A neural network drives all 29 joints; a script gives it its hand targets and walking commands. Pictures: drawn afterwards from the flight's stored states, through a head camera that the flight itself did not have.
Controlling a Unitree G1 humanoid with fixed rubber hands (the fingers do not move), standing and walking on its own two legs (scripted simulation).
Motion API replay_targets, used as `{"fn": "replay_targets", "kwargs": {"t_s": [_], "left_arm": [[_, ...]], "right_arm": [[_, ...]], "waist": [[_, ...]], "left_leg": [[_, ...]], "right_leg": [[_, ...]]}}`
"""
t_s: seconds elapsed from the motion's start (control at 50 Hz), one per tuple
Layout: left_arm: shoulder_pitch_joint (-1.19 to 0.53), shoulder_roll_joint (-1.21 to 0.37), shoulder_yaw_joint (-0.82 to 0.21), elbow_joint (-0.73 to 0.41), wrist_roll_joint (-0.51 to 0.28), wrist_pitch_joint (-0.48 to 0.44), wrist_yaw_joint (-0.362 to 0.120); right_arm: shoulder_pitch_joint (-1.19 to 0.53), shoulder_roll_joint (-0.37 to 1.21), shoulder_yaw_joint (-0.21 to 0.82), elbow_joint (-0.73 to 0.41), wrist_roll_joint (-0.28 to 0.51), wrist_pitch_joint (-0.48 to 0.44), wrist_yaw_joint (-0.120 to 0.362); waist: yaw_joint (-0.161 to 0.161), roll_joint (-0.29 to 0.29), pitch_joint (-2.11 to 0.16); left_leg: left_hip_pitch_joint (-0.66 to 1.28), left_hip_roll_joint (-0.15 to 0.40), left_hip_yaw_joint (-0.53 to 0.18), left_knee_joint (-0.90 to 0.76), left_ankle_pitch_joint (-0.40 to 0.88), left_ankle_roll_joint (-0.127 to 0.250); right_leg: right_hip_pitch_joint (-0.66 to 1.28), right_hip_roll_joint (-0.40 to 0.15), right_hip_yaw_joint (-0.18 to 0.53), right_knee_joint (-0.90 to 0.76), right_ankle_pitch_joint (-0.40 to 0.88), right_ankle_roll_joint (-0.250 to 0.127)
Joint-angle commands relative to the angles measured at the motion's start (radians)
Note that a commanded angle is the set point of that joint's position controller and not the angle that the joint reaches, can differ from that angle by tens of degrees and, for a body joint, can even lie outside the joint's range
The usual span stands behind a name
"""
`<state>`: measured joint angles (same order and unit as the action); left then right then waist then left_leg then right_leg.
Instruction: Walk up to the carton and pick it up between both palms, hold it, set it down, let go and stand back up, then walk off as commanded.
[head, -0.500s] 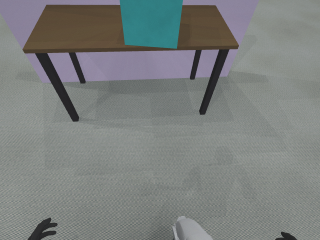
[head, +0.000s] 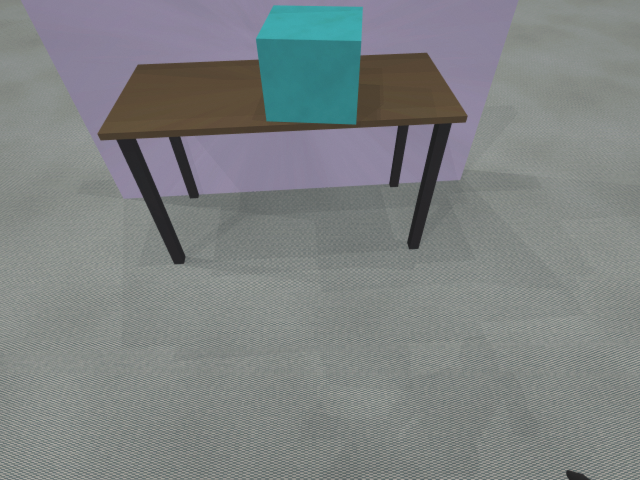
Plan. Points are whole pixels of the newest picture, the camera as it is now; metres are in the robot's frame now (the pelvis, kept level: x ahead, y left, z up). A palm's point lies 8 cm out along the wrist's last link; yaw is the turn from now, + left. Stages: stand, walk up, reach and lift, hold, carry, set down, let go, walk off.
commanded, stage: walk off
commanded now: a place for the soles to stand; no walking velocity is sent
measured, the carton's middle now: (314, 64) +1.23 +0.05 -0.02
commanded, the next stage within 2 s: stand in 0.52 s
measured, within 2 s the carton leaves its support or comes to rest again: neither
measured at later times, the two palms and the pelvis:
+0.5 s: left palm out of the picture +0.12 +0.29 -0.09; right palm out of the picture +0.14 -0.35 -0.10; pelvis +0.03 -0.03 +0.00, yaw +1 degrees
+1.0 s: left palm (123, 438) +0.21 +0.29 -0.08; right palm (594, 451) +0.20 -0.34 -0.09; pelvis +0.07 -0.02 +0.00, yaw +0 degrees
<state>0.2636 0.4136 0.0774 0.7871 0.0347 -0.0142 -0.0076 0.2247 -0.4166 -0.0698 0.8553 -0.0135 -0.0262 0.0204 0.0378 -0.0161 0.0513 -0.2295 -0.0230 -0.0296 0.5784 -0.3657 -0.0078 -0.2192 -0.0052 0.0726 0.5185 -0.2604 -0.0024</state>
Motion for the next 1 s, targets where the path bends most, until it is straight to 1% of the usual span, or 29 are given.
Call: {"fn": "replay_targets", "kwargs": {"t_s": [0.0,0.02,0.04,0.06,0.08,0.12,0.16,0.18,0.2,0.22,0.24,0.26,0.28,0.3,0.32,0.34,0.38,0.42,0.46,0.5,0.52,0.54,0.56,0.58,0.6,0.64,0.7,0.8,0.98], "left_arm": [[-0.041,0.139,0.025,-0.051,-0.022,0.010,-0.002],[-0.030,0.084,0.019,-0.061,-0.037,0.008,-0.002],[-0.031,0.134,0.040,-0.062,-0.020,0.002,-0.001],[-0.040,0.159,0.046,-0.050,-0.018,-0.008,-0.002],[-0.038,0.166,0.047,-0.032,-0.021,-0.006,0.000],[-0.009,0.166,0.053,-0.024,-0.009,-0.003,-0.009],[-0.016,0.145,0.044,-0.027,-0.014,-0.009,-0.012],[-0.034,0.142,0.044,-0.026,-0.015,-0.006,-0.014],[-0.020,0.126,0.037,-0.011,-0.022,-0.008,-0.012],[-0.012,0.124,0.042,0.002,-0.017,-0.012,-0.011],[-0.015,0.131,0.039,-0.003,-0.016,-0.019,-0.004],[0.005,0.135,0.040,0.012,-0.010,-0.022,0.000],[0.039,0.154,0.042,0.003,-0.004,-0.028,0.007],[0.034,0.213,0.045,-0.004,0.001,-0.043,0.018],[-0.022,0.247,0.049,-0.005,-0.005,-0.035,0.018],[-0.058,0.241,0.055,-0.013,-0.004,-0.037,0.016],[-0.078,0.199,0.039,-0.013,-0.007,-0.047,0.022],[-0.082,0.190,0.040,-0.024,-0.006,-0.041,0.022],[-0.098,0.185,0.030,-0.022,-0.008,-0.031,0.020],[-0.117,0.172,0.021,-0.016,-0.024,-0.016,0.014],[-0.128,0.158,0.014,-0.024,-0.032,-0.012,0.013],[-0.108,0.121,0.007,-0.022,-0.043,-0.009,0.010],[-0.089,0.115,0.017,-0.009,-0.046,-0.011,0.012],[-0.073,0.114,0.017,-0.008,-0.038,-0.020,0.014],[-0.074,0.125,0.015,-0.004,-0.037,-0.023,0.016],[-0.119,0.159,0.014,0.002,-0.032,-0.024,0.015],[-0.145,0.154,0.007,0.001,-0.031,-0.024,0.012],[-0.155,0.153,0.003,0.019,-0.029,-0.023,0.016],[-0.193,0.149,0.001,0.006,-0.028,-0.022,0.016]], "right_arm": [[0.118,-0.183,-0.055,-0.013,-0.023,-0.038,-0.017],[0.090,-0.255,-0.069,-0.017,-0.040,-0.041,-0.017],[0.058,-0.297,-0.069,-0.026,-0.035,-0.041,-0.008],[0.022,-0.271,-0.061,-0.049,-0.039,-0.044,-0.008],[0.011,-0.233,-0.047,-0.051,-0.032,-0.052,-0.012],[0.014,-0.252,-0.055,-0.053,-0.029,-0.052,-0.023],[-0.009,-0.235,-0.040,-0.055,-0.023,-0.045,-0.018],[-0.007,-0.246,-0.045,-0.058,-0.018,-0.042,-0.019],[-0.044,-0.243,-0.036,-0.060,-0.014,-0.035,-0.016],[-0.051,-0.228,-0.035,-0.056,-0.015,-0.025,-0.016],[-0.030,-0.209,-0.026,-0.067,-0.012,-0.019,-0.009],[-0.039,-0.184,-0.020,-0.056,-0.005,-0.015,-0.009],[-0.042,-0.163,-0.016,-0.061,-0.006,-0.006,-0.010],[-0.051,-0.121,0.000,-0.079,-0.001,-0.003,-0.011],[-0.020,-0.159,-0.018,-0.043,0.008,0.004,-0.017],[0.017,-0.178,-0.029,-0.031,0.010,0.004,-0.016],[0.028,-0.179,-0.030,-0.018,0.006,-0.003,-0.015],[0.059,-0.165,-0.026,-0.018,-0.001,-0.005,-0.008],[0.065,-0.146,-0.025,-0.010,-0.013,-0.004,-0.005],[0.059,-0.139,-0.028,0.007,-0.012,-0.010,-0.011],[0.058,-0.166,-0.032,0.007,-0.015,-0.020,-0.017],[0.014,-0.195,-0.034,-0.006,-0.023,-0.025,-0.021],[-0.060,-0.218,-0.028,-0.008,-0.016,-0.022,-0.015],[-0.095,-0.209,-0.021,-0.019,-0.017,-0.021,-0.009],[-0.101,-0.191,-0.015,-0.034,-0.019,-0.019,-0.008],[-0.090,-0.172,-0.013,-0.025,-0.007,-0.014,-0.014],[-0.079,-0.171,-0.016,-0.019,-0.005,-0.017,-0.016],[-0.096,-0.172,-0.016,-0.026,-0.001,-0.015,-0.017],[-0.112,-0.157,-0.017,-0.024,0.006,-0.010,-0.017]], "waist": [[-0.073,0.064,-0.038],[-0.060,0.195,0.016],[-0.049,0.220,0.076],[-0.035,0.149,0.131],[-0.024,0.114,0.106],[-0.034,0.114,0.060],[-0.031,0.175,0.072],[-0.038,0.159,0.053],[-0.014,0.169,0.051],[-0.010,0.138,0.034],[-0.015,0.167,0.023],[0.004,0.117,-0.007],[0.023,0.038,-0.013],[0.023,-0.135,-0.030],[0.005,-0.137,-0.030],[-0.021,-0.116,0.004],[-0.029,-0.117,0.007],[-0.034,-0.171,-0.035],[-0.056,-0.160,-0.089],[-0.072,-0.131,-0.092],[-0.079,-0.082,-0.079],[-0.049,0.048,-0.049],[-0.009,0.103,-0.017],[0.013,0.056,-0.010],[0.007,0.074,-0.055],[-0.014,0.026,-0.061],[-0.034,0.054,-0.061],[-0.030,0.039,-0.128],[-0.031,0.000,-0.134]], "left_leg": [[0.277,0.093,-0.156,-0.283,-0.093,0.072],[0.253,0.278,-0.434,-0.359,-0.309,0.161],[0.074,0.379,-0.541,-0.391,-0.407,0.256],[0.016,0.371,-0.525,-0.368,-0.313,0.279],[0.025,0.323,-0.445,-0.324,-0.141,0.246],[0.063,0.301,-0.372,-0.292,-0.030,0.240],[0.027,0.255,-0.266,-0.270,0.085,0.230],[-0.028,0.256,-0.247,-0.265,0.063,0.213],[-0.144,0.207,-0.170,-0.246,0.025,0.176],[-0.184,0.167,-0.131,-0.203,0.007,0.142],[-0.185,0.136,-0.112,-0.179,0.017,0.123],[-0.237,0.133,-0.118,-0.156,-0.033,0.099],[-0.285,0.092,-0.100,-0.065,-0.092,0.073],[-0.315,0.000,-0.064,0.099,-0.139,0.026],[-0.175,-0.001,-0.036,0.189,-0.191,0.016],[-0.140,0.023,-0.072,0.249,-0.175,0.026],[-0.130,0.045,-0.079,0.222,-0.153,0.020],[-0.086,0.041,-0.047,0.103,-0.083,0.017],[0.023,0.024,-0.007,-0.033,0.028,0.020],[0.172,0.005,0.008,-0.147,0.115,0.036],[0.197,0.049,-0.056,-0.211,0.116,0.050],[0.155,0.149,-0.204,-0.240,0.078,0.084],[-0.011,0.220,-0.274,-0.237,0.037,0.152],[-0.064,0.216,-0.237,-0.203,0.105,0.138],[-0.056,0.170,-0.168,-0.180,0.164,0.108],[-0.034,0.109,-0.086,-0.141,0.217,0.064],[0.034,0.106,-0.084,-0.149,0.276,0.065],[0.047,0.115,-0.077,-0.130,0.364,0.059],[0.077,0.109,-0.062,-0.140,0.335,0.052]], "right_leg": [[-0.259,-0.042,0.071,0.098,-0.221,-0.074],[-0.422,0.057,-0.011,0.270,-0.268,-0.026],[-0.386,0.019,0.039,0.323,-0.265,-0.029],[-0.369,-0.003,0.076,0.346,-0.228,-0.028],[-0.343,0.004,0.086,0.361,-0.201,-0.019],[-0.330,0.007,0.022,0.368,-0.181,0.000],[-0.250,-0.001,-0.019,0.245,-0.151,0.021],[-0.169,-0.007,-0.021,0.194,-0.094,0.014],[-0.022,0.007,-0.056,0.099,0.000,0.011],[0.076,0.036,-0.063,0.038,0.029,-0.001],[0.099,0.049,-0.071,0.003,0.032,-0.003],[0.176,0.034,-0.036,-0.003,0.037,-0.013],[0.227,-0.035,0.080,-0.070,-0.015,-0.023],[0.171,-0.200,0.352,-0.188,-0.100,-0.093],[-0.026,-0.312,0.455,-0.263,-0.221,-0.200],[-0.064,-0.307,0.462,-0.260,-0.181,-0.225],[-0.055,-0.268,0.330,-0.206,0.057,-0.212],[0.001,-0.206,0.220,-0.141,0.169,-0.174],[-0.006,-0.174,0.165,-0.101,0.198,-0.144],[-0.123,-0.130,0.117,-0.101,0.082,-0.094],[-0.168,-0.112,0.083,-0.031,0.079,-0.059],[-0.207,-0.043,0.044,0.032,-0.004,-0.023],[-0.105,-0.011,0.016,0.068,-0.054,-0.019],[-0.031,-0.024,0.030,0.008,-0.032,-0.033],[0.020,-0.037,0.048,-0.013,0.028,-0.046],[0.025,-0.070,0.078,-0.014,0.141,-0.059],[-0.026,-0.069,0.064,-0.014,0.208,-0.051],[0.049,-0.066,0.055,-0.005,0.264,-0.054],[0.051,-0.084,0.076,-0.045,0.261,-0.066]]}}
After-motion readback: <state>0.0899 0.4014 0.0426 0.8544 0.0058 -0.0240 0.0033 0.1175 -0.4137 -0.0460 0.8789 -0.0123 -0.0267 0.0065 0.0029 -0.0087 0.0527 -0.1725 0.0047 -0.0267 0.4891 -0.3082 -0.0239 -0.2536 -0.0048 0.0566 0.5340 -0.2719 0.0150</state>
